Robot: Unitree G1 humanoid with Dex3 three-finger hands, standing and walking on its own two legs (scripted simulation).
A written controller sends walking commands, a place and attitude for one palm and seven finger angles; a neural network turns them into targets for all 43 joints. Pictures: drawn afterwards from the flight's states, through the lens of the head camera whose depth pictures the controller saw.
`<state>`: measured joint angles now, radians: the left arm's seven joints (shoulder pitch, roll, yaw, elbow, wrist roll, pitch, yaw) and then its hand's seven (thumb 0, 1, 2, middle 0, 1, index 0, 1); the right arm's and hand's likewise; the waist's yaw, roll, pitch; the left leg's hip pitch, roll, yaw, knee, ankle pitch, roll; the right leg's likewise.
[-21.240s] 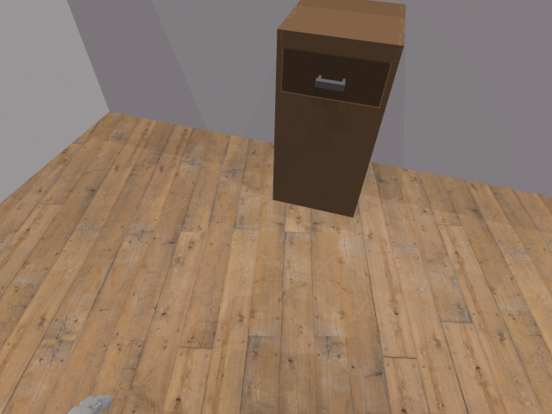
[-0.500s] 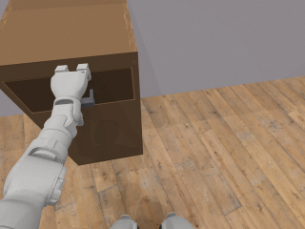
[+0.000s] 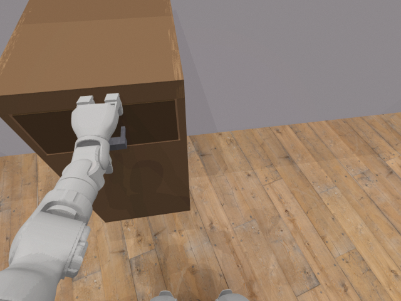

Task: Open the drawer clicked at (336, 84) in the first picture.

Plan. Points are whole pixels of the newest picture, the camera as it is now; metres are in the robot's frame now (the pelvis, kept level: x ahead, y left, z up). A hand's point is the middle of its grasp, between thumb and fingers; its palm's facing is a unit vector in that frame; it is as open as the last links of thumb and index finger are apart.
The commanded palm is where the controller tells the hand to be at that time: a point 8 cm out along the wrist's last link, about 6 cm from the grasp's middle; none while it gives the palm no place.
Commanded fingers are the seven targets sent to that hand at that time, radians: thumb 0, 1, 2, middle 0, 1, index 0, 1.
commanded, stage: re-aim the fingers above the handle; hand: left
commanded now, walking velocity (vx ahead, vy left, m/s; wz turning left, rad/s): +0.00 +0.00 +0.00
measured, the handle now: (105, 138) +0.51 +0.22 -0.04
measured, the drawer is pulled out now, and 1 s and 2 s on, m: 0.00 0.00 0.00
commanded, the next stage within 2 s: lower the fingers behind the handle in 1.62 s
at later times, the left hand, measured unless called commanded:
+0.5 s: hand (103, 135) +0.47 +0.20 +0.03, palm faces +0.02 +0.01 -1.00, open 13.7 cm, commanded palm +0.45 +0.24 +0.06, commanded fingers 0.00 -0.50 0.30 -0.30 -1.20 -0.30 -1.20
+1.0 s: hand (104, 134) +0.47 +0.20 +0.03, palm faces +0.04 +0.01 -1.00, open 13.6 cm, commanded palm +0.45 +0.24 +0.06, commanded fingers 0.00 -0.50 0.30 -0.30 -1.20 -0.30 -1.20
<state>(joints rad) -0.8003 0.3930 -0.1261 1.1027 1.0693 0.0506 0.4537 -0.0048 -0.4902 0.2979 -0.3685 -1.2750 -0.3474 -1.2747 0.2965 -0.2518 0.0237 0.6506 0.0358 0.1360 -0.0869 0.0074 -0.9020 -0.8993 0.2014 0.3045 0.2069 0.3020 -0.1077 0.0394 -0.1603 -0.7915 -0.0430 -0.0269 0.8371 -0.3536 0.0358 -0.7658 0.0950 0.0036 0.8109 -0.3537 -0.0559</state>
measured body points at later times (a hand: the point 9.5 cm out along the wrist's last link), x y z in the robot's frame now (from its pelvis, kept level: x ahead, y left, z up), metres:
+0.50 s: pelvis +0.00 +0.00 +0.00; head +0.08 -0.01 +0.44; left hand +0.46 +0.20 +0.08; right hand +0.04 -0.27 -0.13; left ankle +0.02 +0.10 -0.70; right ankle +0.01 -0.08 -0.70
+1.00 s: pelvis +0.00 +0.00 +0.00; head +0.08 +0.00 +0.44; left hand +0.46 +0.20 +0.08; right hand +0.06 -0.26 -0.13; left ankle +0.02 +0.10 -0.70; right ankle +0.01 -0.08 -0.70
